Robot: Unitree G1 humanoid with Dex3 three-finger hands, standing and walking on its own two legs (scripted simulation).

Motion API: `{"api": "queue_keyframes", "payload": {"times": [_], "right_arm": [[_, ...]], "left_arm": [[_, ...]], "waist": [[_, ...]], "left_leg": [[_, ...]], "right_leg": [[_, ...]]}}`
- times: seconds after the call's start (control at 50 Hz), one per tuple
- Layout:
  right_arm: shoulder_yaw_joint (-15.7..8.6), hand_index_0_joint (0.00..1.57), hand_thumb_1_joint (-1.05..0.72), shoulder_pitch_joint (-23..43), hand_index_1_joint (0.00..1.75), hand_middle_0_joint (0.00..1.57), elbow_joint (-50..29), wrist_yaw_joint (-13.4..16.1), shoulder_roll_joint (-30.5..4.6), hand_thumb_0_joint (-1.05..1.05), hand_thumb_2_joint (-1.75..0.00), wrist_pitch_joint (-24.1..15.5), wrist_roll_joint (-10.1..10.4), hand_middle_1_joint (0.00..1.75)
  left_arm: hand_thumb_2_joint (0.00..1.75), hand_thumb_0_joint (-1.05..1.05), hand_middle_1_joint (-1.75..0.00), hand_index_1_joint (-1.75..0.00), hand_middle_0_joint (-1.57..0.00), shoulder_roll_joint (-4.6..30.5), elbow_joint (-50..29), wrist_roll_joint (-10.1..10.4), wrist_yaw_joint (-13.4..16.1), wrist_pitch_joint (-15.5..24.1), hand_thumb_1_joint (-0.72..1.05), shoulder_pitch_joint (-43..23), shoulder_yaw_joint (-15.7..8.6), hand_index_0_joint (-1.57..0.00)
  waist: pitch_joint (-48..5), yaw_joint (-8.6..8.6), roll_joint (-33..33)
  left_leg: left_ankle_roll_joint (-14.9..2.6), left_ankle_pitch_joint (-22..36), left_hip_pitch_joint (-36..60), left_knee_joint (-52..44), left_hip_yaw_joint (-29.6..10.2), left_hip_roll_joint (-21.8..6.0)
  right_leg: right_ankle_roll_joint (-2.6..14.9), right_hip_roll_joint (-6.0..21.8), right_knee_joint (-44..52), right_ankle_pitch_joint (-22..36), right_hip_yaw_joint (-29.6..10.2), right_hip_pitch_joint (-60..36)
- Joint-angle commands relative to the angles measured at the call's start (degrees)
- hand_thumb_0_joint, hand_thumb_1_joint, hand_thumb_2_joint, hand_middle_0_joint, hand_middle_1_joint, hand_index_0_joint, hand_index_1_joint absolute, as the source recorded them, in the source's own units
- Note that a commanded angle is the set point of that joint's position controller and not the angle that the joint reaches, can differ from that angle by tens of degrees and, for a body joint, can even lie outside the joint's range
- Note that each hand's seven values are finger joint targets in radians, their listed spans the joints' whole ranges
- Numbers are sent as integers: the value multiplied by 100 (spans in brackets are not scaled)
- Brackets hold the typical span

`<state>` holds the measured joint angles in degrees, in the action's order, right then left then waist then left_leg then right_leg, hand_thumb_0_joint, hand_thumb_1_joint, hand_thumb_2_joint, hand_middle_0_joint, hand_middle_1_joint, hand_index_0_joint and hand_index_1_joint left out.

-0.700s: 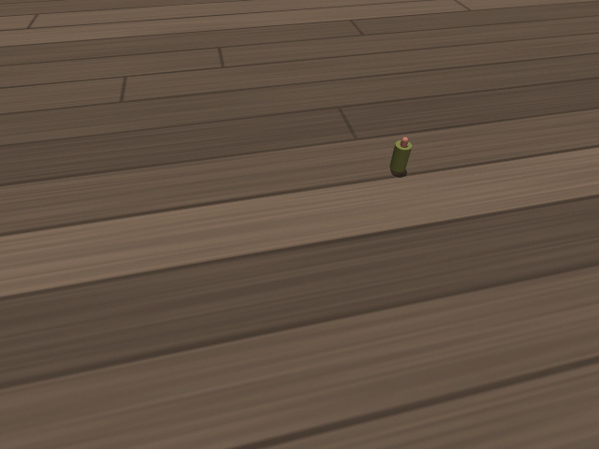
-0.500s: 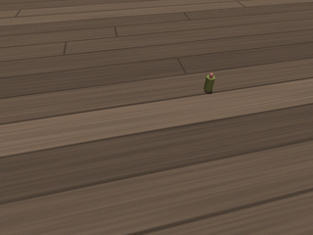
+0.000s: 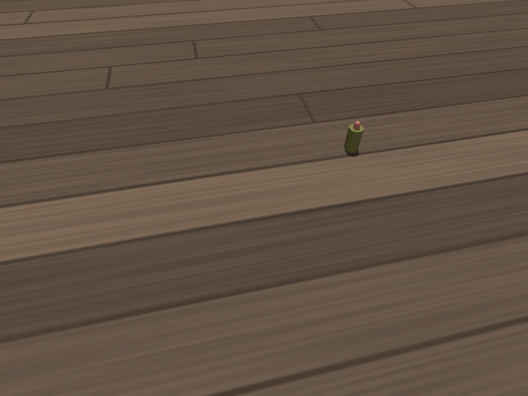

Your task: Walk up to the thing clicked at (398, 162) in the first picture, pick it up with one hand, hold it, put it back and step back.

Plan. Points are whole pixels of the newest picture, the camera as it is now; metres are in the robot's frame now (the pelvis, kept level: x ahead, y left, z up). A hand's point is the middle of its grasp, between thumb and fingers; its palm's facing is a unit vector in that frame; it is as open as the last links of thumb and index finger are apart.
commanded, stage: stand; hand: left
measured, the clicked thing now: (354, 134) +1.58 -0.55 -0.69
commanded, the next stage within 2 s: walk up in 0.42 s
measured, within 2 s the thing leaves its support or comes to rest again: neither
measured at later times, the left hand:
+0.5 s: hand out of the picture +0.08 +0.25 -0.16, palm faces -0.07 -0.94 -0.32, open 7.4 cm
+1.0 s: hand (201, 347) +0.25 +0.12 -0.15, palm faces -0.23 -0.91 -0.34, open 7.4 cm
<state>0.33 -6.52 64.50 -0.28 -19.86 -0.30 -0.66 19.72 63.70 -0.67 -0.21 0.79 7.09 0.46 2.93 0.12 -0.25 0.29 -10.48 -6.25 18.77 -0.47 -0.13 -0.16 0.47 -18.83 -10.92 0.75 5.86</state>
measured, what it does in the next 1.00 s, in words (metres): walks ahead, turning right: right foot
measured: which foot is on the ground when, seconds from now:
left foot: down 0.00-0.76, up 0.78-1.00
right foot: down 0.00-0.46, up 0.48-0.74, down 0.76-1.00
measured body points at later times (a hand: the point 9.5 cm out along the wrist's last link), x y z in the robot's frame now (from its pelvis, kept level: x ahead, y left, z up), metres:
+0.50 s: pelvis +0.01 +0.00 +0.00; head +0.01 +0.00 +0.45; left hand +0.08 +0.30 -0.13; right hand +0.08 -0.31 -0.13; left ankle +0.00 +0.12 -0.75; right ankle -0.01 -0.12 -0.73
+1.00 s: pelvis +0.16 -0.13 -0.01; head +0.16 -0.14 +0.44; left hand +0.26 +0.17 -0.13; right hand +0.17 -0.46 -0.13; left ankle +0.27 -0.02 -0.71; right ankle +0.12 -0.23 -0.75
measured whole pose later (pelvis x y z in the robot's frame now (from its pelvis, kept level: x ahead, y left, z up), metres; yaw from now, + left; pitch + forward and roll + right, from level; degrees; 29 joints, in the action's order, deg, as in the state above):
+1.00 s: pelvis +0.16 -0.13 -0.01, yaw -16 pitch -3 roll -1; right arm -3.6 -12.4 52.8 -4.8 -24.6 -3.0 -1.8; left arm 21.7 52.7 -0.7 -5.0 3.0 19.6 -3.6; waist 2.6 -2.6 2.9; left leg -0.3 -17.9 -28.6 50.4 2.1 -6.1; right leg 2.4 -1.5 -28.0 -16.5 2.6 9.2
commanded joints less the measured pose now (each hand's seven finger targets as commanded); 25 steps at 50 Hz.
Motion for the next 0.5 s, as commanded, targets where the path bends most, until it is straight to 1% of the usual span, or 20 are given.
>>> {"api": "queue_keyframes", "payload": {"times": [0.0,0.06,0.08,0.12,0.14,0.16,0.2,0.22,0.24,0.26,0.3,0.32,0.34,0.36,0.38,0.4,0.42,0.44,0.46,0.48], "right_arm": [[-222,20,-90,224,30,20,-347,85,-1188,0,-90,-140,26,30],[-223,20,-90,186,30,20,-344,82,-1191,0,-90,-139,19,30],[-228,20,-90,224,30,20,-350,76,-1208,0,-90,-147,30,30],[-220,20,-90,215,30,20,-359,80,-1203,0,-90,-156,18,30],[-225,20,-90,238,30,20,-352,79,-1213,0,-90,-153,24,30],[-246,20,-90,253,30,20,-372,90,-1239,0,-90,-157,21,30],[-234,20,-90,220,30,20,-369,86,-1195,0,-90,-150,21,30],[-244,20,-90,230,30,20,-371,87,-1228,0,-90,-158,26,30],[-242,20,-90,232,30,20,-382,85,-1243,0,-90,-159,21,30],[-241,20,-90,222,30,20,-372,91,-1218,0,-90,-161,29,30],[-240,20,-90,263,30,20,-365,94,-1233,0,-90,-156,29,30],[-244,20,-90,234,30,20,-375,99,-1213,0,-90,-151,20,30],[-229,20,-90,221,30,20,-351,88,-1202,0,-90,-148,28,30],[-250,20,-90,258,30,20,-359,91,-1244,0,-90,-146,33,30],[-240,20,-90,249,30,20,-370,92,-1196,0,-90,-144,23,30],[-735,20,-90,-148,30,20,-820,21,-1967,0,-90,-319,-144,30],[-864,20,-90,-505,30,20,-638,1,-2111,0,-90,-371,-170,30],[-1002,20,-90,-939,30,20,-637,20,-2300,0,-90,-417,-167,30],[-1025,20,-90,-772,30,20,-837,24,-2364,0,-90,-471,-134,30],[-975,20,-90,-571,30,20,-973,32,-2201,0,-90,-525,-124,30]], "left_arm": [[90,0,-30,-30,-20,1224,-337,17,91,114,90,-229,-240,-20],[90,0,-30,-30,-20,1229,-327,12,82,116,90,-207,-244,-20],[90,0,-30,-30,-20,1224,-336,15,84,120,90,-204,-235,-20],[90,0,-30,-30,-20,1222,-346,9,79,116,90,-215,-244,-20],[90,0,-30,-30,-20,1223,-339,18,84,117,90,-200,-240,-20],[90,0,-30,-30,-20,1239,-359,11,83,120,90,-220,-252,-20],[90,0,-30,-30,-20,1233,-362,10,88,119,90,-245,-249,-20],[90,0,-30,-30,-20,1250,-356,8,91,124,90,-224,-250,-20],[90,0,-30,-30,-20,1214,-368,13,85,130,90,-195,-238,-20],[90,0,-30,-30,-20,1259,-363,13,87,124,90,-231,-254,-20],[90,0,-30,-30,-20,1204,-345,18,91,115,90,-196,-239,-20],[90,0,-30,-30,-20,1246,-354,4,95,111,90,-236,-254,-20],[90,0,-30,-30,-20,1228,-341,30,90,110,90,-225,-239,-20],[90,0,-30,-30,-20,1221,-329,15,92,111,90,-170,-244,-20],[90,0,-30,-30,-20,1246,-345,13,90,108,90,-221,-251,-20],[90,0,-30,-30,-20,1854,-901,-163,-177,68,90,7,-749,-20],[90,0,-30,-30,-20,1658,-987,-181,-302,6,90,-529,-694,-20],[90,0,-30,-30,-20,1404,-1293,-207,-400,-11,90,-1152,-678,-20],[90,0,-30,-30,-20,1454,-1470,-247,-432,-10,90,-1243,-710,-20],[90,0,-30,-30,-20,1526,-1412,-211,-470,21,90,-935,-706,-20]], "waist": [[-391,-9,-10],[-323,-10,-2],[-361,-17,44],[-395,-12,63],[-350,-27,84],[-495,-18,57],[-445,-13,0],[-532,-11,17],[-556,-28,61],[-539,-8,31],[-431,-36,36],[-425,-15,13],[-321,-26,21],[-358,-32,25],[-372,-16,-1],[-828,152,-199],[-368,473,301],[-3,826,1153],[361,723,859],[228,465,289]], "left_leg": [[-175,831,71,-250,-538,-691],[-174,696,7,-280,-516,-661],[-169,819,67,-277,-546,-688],[-164,803,41,-267,-511,-668],[-155,817,58,-281,-539,-679],[-172,924,165,-218,-510,-694],[-182,953,87,-240,-521,-699],[-175,1097,187,-235,-522,-712],[-192,1132,188,-196,-487,-701],[-180,1152,195,-219,-499,-706],[-184,1083,170,-225,-516,-714],[-179,1024,132,-239,-506,-705],[-153,1017,92,-299,-538,-696],[-174,954,168,-258,-529,-713],[-166,905,109,-268,-521,-695],[-557,-1979,874,268,-448,-755],[-804,-2927,1614,-85,-896,-1118],[-1196,-3422,1565,-963,-1971,-2125],[-1516,-3143,1086,-1221,-2378,-2834],[-1403,-2714,822,-1205,-2174,-2682]], "right_leg": [[149,700,270,806,-541,-24],[153,707,335,714,-574,-1],[161,704,320,775,-554,-25],[156,718,312,856,-573,-47],[157,703,306,783,-549,-7],[170,739,278,954,-576,-81],[162,726,268,973,-538,-107],[163,729,255,1086,-540,-128],[150,738,268,1176,-549,-144],[159,737,224,1210,-547,-171],[155,719,256,1059,-523,-90],[156,723,263,1023,-534,-86],[153,698,286,927,-519,-37],[156,707,308,889,-522,-27],[161,708,307,886,-547,-43],[391,355,-266,-1851,-820,985],[317,206,-887,-2282,-525,2695],[214,47,-2435,-1700,-139,3641],[168,461,-3193,-1566,-572,4019],[172,608,-3440,-1304,-829,3778]]}}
